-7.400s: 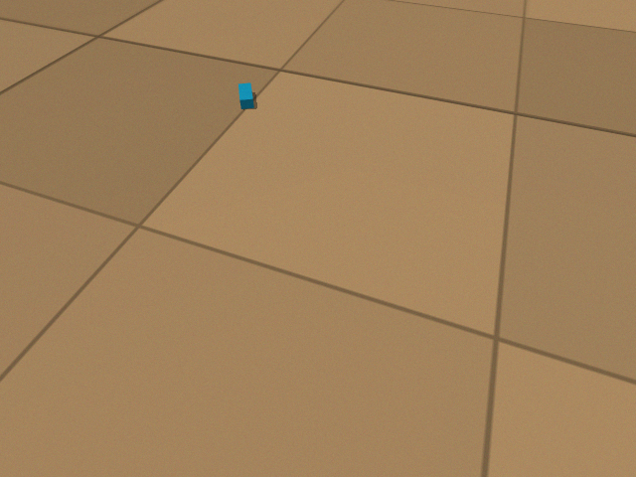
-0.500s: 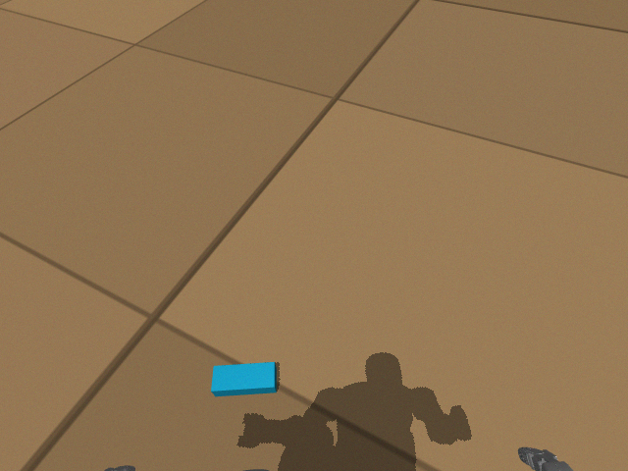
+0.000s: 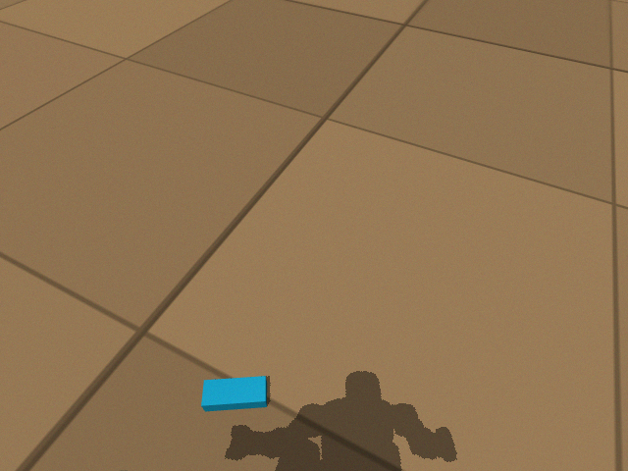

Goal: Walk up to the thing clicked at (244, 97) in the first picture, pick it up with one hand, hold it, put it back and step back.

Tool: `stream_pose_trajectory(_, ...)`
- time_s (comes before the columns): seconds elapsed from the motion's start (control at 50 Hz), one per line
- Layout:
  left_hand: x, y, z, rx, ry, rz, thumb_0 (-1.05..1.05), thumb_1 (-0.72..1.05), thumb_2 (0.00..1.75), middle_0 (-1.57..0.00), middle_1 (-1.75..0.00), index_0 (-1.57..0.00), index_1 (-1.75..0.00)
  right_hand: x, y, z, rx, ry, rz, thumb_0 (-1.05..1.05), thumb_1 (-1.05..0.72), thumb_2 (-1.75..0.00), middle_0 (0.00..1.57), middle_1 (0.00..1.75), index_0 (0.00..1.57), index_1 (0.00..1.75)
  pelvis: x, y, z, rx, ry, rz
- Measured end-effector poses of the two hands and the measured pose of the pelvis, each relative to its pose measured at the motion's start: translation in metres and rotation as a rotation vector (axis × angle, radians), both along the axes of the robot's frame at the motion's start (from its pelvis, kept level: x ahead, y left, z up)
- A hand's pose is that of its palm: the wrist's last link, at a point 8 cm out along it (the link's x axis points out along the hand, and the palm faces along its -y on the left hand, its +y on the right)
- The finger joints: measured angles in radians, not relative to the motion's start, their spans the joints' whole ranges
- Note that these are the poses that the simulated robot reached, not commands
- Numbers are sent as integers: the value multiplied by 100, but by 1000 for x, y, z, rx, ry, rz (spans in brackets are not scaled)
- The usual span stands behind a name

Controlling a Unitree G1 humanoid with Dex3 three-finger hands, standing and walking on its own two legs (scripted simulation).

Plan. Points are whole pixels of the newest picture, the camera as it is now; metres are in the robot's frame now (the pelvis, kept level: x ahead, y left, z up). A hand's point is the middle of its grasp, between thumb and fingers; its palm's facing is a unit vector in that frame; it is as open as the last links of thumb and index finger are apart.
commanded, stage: walk up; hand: left
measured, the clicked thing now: (235, 393) +0.45 +0.24 -0.75
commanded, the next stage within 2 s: none
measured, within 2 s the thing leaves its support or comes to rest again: neither
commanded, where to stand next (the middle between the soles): +0.07 -0.04 m, yaw +1 degrees
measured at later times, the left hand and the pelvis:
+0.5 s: hand out of the picture +0.07 +0.25 -0.16, palm faces +0.01 -0.95 -0.31, open 7.4 cm; pelvis +0.01 +0.00 +0.00, yaw +1 degrees
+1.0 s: hand out of the picture +0.04 +0.23 -0.17, palm faces -0.01 -0.91 -0.40, open 7.4 cm; pelvis -0.03 -0.05 -0.02, yaw +0 degrees
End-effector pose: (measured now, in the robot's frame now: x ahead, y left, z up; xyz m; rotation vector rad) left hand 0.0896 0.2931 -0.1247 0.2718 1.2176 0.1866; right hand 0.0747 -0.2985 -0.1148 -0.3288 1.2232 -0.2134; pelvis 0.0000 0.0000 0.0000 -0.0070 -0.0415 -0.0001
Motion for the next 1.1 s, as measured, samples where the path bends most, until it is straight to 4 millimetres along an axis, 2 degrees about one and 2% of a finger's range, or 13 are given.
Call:
stream_pose_trajectory(0.18, -17, 8, -2, 6, 48, 16, 1, 90, 89, -20, -30, -20, -30, -1, 10, -3, 15, 15, -2, 1, -91, -90, 21, 30, 21, 30, 2, 6, 1, 2, 7, 3)
stream_pose_trajectory(0.46, -29, 5, -1, 9, 75, 36, 1, 90, 89, -20, -30, -20, -30, 23, 11, -3, 25, -21, 18, 1, -91, -90, 21, 30, 21, 30, 8, 4, 1, 3, 10, 9)
stream_pose_trajectory(0.7, -17, 0, 0, 9, 49, 34, 0, 90, 89, -20, -30, -20, -30, 31, 4, -1, 18, -28, 19, 1, -91, -90, 21, 30, 20, 30, 11, -1, 1, 1, 12, 13)
stream_pose_trajectory(0.84, -14, 7, -5, 55, 27, 39, 0, 90, 89, -20, -30, -20, -30, 22, -22, -4, -38, -33, 19, 1, -91, -90, 21, 30, 21, 30, -12, -16, -10, 14, 24, 18)
stream_pose_trajectory(0.9, -24, 1, -2, 78, 24, 36, 0, 90, 89, -20, -30, -20, -30, 18, -42, -7, -63, -46, 34, 1, -90, -90, 21, 30, 21, 30, -22, -29, -15, 13, 29, 12)
stream_pose_trajectory(0.96, -42, -12, -4, 102, 23, 24, 0, 90, 89, -20, -30, -20, -30, 16, -61, -16, -58, -59, 37, 1, -91, -90, 21, 30, 21, 30, -26, -42, -23, 10, 19, -4)
stream_pose_trajectory(1.04, -71, -32, 5, 108, 64, 21, 0, 90, 89, -20, -30, -20, -30, 6, -66, -19, -14, -29, 30, 1, -91, -90, 20, 30, 20, 30, -25, -48, -15, 11, 16, -1)
stream_pose_trajectory(1.1, -84, -36, 15, 119, 69, 45, 0, 90, 89, -20, -30, -21, -30, -4, -65, -22, 19, 18, 43, 1, -91, -90, 20, 30, 20, 30, -21, -48, -9, 10, 18, 22)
